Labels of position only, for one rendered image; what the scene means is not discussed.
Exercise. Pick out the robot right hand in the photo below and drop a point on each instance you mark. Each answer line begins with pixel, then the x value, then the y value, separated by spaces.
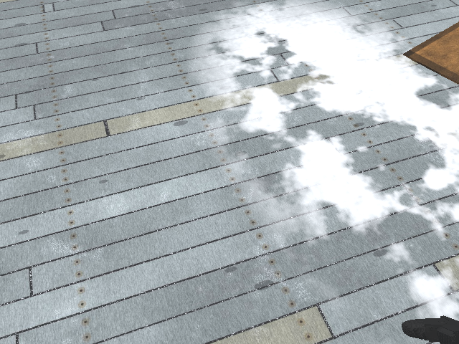
pixel 444 329

